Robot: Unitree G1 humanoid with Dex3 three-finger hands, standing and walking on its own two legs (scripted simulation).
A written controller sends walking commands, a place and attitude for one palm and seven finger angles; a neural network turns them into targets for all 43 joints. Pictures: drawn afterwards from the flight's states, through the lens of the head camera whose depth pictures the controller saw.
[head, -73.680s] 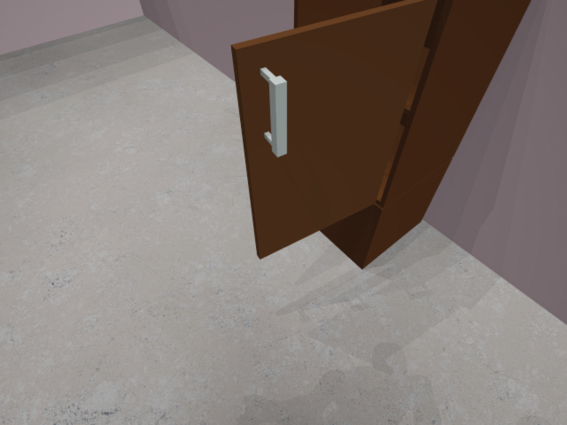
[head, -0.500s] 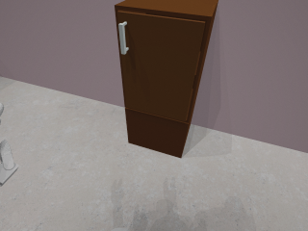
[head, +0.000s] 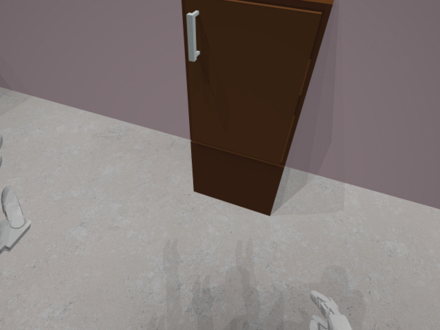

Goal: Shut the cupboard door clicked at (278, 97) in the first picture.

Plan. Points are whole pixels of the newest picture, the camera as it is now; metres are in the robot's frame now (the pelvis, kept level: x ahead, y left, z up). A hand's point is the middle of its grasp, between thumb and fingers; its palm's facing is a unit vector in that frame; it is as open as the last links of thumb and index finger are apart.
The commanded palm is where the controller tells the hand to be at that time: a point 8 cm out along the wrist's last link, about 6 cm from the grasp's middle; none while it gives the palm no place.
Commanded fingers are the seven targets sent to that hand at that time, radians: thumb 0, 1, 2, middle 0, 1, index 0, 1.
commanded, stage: stop stepping back and stand still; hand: left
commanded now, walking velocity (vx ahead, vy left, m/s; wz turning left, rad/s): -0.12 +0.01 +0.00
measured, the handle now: (194, 36) +0.94 +0.16 +0.14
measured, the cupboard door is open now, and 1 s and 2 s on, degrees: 0 0 0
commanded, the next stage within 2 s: let the arm hang, fingers relaxed in 0.96 s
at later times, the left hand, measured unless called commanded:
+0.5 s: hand (31, 214) +0.22 +0.28 +0.16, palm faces +0.39 -0.80 -0.45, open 7.4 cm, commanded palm +0.16 +0.32 +0.18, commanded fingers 0.00 0.90 0.90 -0.20 -0.30 -0.20 -0.30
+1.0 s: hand (7, 227) +0.20 +0.31 +0.16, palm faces +0.42 -0.79 -0.44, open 7.4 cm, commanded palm +0.14 +0.34 +0.18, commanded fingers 0.00 0.90 0.90 -0.20 -0.30 -0.20 -0.30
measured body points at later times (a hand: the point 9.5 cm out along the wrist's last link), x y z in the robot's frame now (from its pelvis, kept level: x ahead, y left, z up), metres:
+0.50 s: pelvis +0.02 +0.02 +0.01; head +0.02 +0.03 +0.46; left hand +0.20 +0.32 +0.19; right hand +0.18 -0.22 -0.07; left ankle +0.00 +0.13 -0.73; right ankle +0.01 -0.08 -0.73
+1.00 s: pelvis +0.00 +0.04 +0.01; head +0.00 +0.05 +0.46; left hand +0.17 +0.34 +0.18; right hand +0.15 -0.19 -0.08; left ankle +0.00 +0.13 -0.73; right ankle +0.01 -0.08 -0.73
